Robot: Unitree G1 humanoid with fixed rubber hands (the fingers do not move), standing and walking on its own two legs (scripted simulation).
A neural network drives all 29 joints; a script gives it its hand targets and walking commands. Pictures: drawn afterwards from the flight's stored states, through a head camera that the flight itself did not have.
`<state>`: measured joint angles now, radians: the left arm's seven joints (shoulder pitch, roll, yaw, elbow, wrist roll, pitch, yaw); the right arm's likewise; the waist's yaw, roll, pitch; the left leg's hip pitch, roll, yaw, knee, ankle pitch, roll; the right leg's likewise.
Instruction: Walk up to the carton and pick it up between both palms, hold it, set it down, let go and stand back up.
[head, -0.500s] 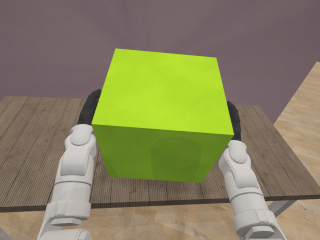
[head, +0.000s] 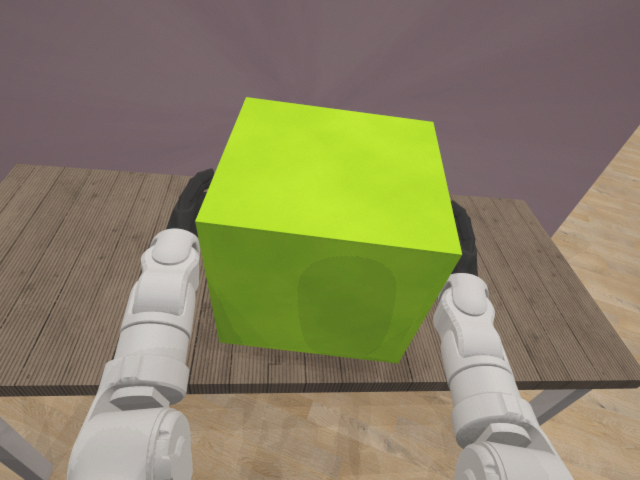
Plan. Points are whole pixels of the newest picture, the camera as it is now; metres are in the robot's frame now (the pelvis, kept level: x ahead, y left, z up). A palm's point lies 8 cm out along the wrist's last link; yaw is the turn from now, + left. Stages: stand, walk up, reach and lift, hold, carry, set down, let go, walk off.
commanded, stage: set down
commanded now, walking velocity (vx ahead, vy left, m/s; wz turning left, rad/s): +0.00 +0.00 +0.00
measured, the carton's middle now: (324, 234) +0.42 +0.00 +0.10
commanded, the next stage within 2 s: none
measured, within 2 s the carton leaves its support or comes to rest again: rests again in 1.90 s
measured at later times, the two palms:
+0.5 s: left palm (192, 230) +0.42 +0.17 +0.09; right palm (446, 268) +0.38 -0.17 +0.10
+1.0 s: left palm (213, 224) +0.46 +0.15 +0.07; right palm (446, 284) +0.38 -0.18 +0.07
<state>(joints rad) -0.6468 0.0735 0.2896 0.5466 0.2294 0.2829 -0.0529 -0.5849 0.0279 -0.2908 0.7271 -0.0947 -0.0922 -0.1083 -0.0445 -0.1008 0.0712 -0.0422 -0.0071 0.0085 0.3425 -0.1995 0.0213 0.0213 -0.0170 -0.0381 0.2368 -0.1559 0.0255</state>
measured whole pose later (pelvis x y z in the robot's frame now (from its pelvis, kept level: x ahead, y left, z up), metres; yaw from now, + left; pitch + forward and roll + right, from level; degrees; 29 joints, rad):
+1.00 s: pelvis +0.02 +0.00 +0.00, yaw -2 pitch +5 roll -2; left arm -0.85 0.18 0.28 1.10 0.16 -0.07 -0.07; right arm -0.60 0.09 -0.41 0.88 -0.14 -0.26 -0.16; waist -0.05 -0.06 -0.02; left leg -0.24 0.02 0.06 0.38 -0.23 0.02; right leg -0.18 0.00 -0.01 0.25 -0.16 0.02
